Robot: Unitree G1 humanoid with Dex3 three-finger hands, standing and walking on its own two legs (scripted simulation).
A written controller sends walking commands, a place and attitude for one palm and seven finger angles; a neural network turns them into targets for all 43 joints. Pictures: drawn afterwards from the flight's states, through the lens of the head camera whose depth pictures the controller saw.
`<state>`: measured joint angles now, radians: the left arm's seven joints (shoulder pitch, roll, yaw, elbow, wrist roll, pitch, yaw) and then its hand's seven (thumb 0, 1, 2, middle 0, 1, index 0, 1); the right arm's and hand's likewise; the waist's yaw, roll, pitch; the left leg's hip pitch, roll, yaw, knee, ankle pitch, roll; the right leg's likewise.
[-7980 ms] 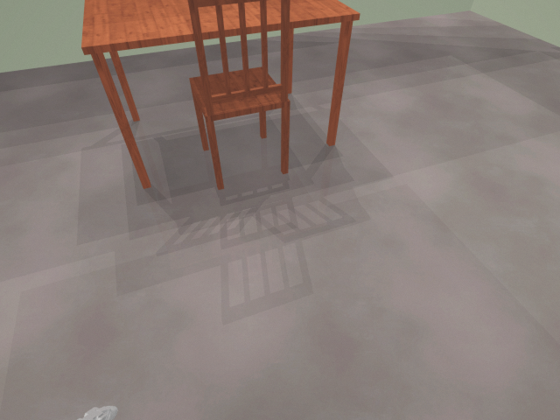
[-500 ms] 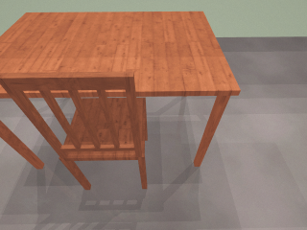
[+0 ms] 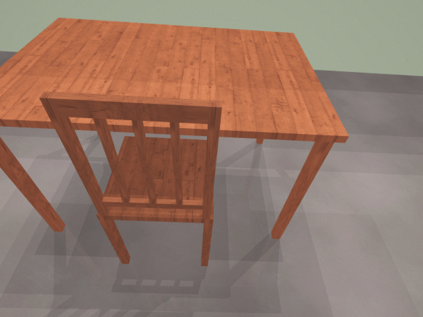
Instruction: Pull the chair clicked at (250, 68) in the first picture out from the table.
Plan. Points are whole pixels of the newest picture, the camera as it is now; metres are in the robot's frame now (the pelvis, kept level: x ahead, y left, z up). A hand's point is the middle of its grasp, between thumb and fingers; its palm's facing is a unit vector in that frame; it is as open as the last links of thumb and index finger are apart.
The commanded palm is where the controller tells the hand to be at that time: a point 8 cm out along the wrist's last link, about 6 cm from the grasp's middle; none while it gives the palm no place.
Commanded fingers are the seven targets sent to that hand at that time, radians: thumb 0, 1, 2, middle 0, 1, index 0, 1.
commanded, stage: look again from close up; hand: left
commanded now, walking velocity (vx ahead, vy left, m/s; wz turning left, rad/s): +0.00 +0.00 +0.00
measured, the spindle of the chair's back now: (146, 166) +0.50 +0.21 -0.07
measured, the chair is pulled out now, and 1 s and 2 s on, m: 0.00 0.00 0.00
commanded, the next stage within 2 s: none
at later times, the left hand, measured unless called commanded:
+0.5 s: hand out of the picture -0.01 +0.14 -0.18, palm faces +0.03 -0.99 -0.11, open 7.4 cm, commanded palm none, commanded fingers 0.00 0.90 0.90 -0.20 -0.30 -0.20 -0.30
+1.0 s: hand out of the picture -0.01 +0.14 -0.18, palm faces +0.02 -0.99 -0.13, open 7.4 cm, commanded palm none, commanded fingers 0.00 0.90 0.90 -0.20 -0.30 -0.20 -0.30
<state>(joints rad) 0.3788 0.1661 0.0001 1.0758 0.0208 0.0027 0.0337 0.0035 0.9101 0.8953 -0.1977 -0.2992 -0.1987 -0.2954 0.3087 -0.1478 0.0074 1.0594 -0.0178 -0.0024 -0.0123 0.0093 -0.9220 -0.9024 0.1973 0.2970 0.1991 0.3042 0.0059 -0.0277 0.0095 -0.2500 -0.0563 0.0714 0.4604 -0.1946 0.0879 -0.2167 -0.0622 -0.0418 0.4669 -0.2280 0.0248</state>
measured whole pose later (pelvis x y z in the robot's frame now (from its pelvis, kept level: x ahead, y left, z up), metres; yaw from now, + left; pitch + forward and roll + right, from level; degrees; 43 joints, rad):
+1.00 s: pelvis +0.02 +0.00 +0.00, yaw -1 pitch -2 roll +0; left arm 0.37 0.12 -0.01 1.11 0.01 -0.02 0.04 0.00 0.91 0.90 -0.20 -0.30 -0.20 -0.30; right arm 0.30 -0.12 0.01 1.14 -0.01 -0.02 -0.02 0.01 -0.92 -0.90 0.20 0.30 0.20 0.30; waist 0.00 -0.03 0.02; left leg -0.20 -0.05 0.08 0.43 -0.21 0.08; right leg -0.17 -0.05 -0.03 0.43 -0.23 0.04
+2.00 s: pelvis +0.02 -0.01 +0.00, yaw -2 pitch -1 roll +0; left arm 0.38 0.10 -0.01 1.11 0.02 -0.02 0.04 0.00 0.91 0.90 -0.20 -0.30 -0.20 -0.30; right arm 0.32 -0.10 0.01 1.14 -0.01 -0.02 -0.02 0.01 -0.91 -0.90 0.20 0.30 0.20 0.30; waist 0.00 -0.03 0.02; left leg -0.19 -0.04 0.09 0.41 -0.20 0.07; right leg -0.18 -0.05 -0.02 0.42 -0.23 0.03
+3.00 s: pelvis +0.03 -0.03 +0.01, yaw -2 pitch -1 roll +0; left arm 0.35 0.12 -0.01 1.12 0.01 -0.03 0.04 0.00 0.91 0.90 -0.20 -0.30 -0.20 -0.30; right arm 0.30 -0.12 0.02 1.15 -0.01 -0.02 -0.02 0.01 -0.91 -0.90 0.20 0.30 0.20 0.30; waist 0.00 -0.02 0.02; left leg -0.16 -0.02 0.08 0.39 -0.21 0.04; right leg -0.15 -0.02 -0.02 0.41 -0.24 0.01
